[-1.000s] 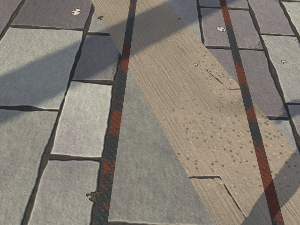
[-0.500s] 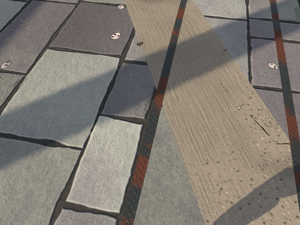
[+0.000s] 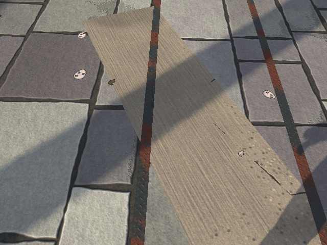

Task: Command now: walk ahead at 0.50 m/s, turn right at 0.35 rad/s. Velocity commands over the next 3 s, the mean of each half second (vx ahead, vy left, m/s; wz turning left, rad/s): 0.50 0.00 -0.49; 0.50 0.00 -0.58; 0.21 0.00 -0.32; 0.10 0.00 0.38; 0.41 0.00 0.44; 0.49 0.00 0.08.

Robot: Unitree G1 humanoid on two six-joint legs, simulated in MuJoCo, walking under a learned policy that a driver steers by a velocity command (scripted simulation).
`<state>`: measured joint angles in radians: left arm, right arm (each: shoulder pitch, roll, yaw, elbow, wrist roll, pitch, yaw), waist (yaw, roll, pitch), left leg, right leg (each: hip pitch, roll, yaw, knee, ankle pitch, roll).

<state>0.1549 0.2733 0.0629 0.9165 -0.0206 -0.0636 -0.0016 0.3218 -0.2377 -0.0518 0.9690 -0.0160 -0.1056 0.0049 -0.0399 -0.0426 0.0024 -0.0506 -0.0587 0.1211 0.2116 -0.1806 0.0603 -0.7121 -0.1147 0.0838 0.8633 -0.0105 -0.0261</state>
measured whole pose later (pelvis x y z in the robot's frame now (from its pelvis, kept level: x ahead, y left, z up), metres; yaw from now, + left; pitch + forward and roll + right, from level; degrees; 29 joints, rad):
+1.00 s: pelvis +0.57 -0.13 +0.00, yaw -34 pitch +2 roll +2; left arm 0.19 0.31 0.08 0.67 -0.02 -0.02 0.00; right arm 0.30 -0.27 -0.07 0.84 -0.01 -0.10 0.01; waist -0.06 -0.05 0.03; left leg -0.12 -0.02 0.13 0.29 -0.20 0.03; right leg -0.69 -0.10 0.07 1.01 -0.20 0.00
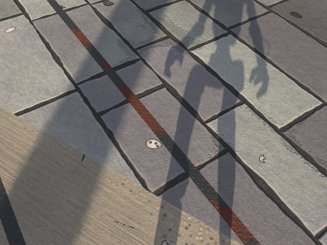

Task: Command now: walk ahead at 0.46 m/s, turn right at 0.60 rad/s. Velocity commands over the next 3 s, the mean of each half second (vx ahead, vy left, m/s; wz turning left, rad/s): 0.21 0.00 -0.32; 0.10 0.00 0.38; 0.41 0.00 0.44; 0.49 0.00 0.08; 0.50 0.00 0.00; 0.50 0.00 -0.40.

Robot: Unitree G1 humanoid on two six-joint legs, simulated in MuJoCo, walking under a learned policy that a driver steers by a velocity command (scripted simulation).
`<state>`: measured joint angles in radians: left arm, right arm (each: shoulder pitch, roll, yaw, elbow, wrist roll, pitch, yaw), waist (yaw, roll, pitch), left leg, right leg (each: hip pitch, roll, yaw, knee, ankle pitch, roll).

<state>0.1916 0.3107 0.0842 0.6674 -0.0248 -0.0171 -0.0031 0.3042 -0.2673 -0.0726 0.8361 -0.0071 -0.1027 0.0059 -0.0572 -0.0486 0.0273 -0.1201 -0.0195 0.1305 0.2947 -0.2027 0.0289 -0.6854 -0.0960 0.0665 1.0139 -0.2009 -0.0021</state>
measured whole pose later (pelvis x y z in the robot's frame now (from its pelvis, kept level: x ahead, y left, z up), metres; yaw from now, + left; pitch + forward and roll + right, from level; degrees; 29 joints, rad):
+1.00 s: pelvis +0.22 -0.06 -0.01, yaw +7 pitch +2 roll +0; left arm 0.22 0.26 0.08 0.77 0.01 -0.04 0.02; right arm 0.20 -0.32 -0.09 0.74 0.02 0.01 -0.03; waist 0.00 0.04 -0.03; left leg -0.51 -0.03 -0.12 0.97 -0.40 0.00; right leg -0.23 0.02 -0.02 0.46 -0.28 -0.04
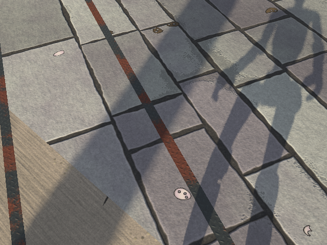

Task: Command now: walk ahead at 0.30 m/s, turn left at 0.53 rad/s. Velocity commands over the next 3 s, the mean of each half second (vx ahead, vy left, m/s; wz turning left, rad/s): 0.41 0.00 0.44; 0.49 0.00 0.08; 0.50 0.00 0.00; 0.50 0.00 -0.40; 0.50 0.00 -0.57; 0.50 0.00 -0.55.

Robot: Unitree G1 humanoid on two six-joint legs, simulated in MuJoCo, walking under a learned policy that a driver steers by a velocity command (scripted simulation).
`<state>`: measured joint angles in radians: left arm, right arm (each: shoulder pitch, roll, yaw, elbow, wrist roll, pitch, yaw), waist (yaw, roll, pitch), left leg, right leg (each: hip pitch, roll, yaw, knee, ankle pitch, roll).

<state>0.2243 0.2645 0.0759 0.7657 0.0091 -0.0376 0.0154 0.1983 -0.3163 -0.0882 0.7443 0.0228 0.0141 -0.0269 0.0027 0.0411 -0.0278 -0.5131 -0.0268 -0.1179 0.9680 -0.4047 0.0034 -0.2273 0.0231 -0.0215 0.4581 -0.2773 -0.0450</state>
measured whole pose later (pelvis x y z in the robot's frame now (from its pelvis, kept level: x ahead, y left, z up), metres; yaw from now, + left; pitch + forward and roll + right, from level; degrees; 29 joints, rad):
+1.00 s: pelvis +0.48 +0.13 -0.02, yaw +15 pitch +3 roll +0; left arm 0.09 0.27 0.04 0.75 -0.01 -0.10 -0.04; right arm 0.37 -0.30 -0.06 0.83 0.02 -0.06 0.00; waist -0.04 0.01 0.04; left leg -0.19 -0.02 -0.06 0.99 -0.51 0.03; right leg -0.49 0.01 -0.05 0.58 -0.15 -0.06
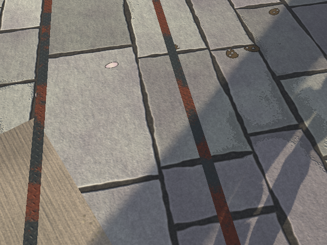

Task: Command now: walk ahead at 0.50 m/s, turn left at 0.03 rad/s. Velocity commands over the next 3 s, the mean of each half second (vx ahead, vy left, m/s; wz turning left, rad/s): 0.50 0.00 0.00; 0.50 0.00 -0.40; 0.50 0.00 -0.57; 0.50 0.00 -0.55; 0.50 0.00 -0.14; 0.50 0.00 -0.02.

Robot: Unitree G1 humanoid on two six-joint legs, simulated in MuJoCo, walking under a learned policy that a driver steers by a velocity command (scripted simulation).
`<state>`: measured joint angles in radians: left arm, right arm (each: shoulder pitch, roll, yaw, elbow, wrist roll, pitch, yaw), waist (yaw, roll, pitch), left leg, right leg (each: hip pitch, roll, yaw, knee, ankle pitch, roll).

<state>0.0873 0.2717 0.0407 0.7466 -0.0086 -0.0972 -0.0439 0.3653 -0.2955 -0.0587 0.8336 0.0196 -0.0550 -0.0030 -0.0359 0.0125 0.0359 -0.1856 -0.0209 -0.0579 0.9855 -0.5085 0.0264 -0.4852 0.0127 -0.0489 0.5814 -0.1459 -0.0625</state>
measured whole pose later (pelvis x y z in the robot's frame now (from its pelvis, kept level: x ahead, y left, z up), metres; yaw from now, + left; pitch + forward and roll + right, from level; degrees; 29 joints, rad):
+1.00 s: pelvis +0.55 +0.02 +0.00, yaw -15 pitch +2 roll +2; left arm 0.07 0.25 0.05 0.71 -0.02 -0.03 -0.06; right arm 0.32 -0.28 -0.08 0.88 0.01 -0.04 -0.02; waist -0.06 -0.02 0.04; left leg 0.12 0.02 0.29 0.34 -0.45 -0.02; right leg -0.55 -0.03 -0.07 0.61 -0.11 -0.10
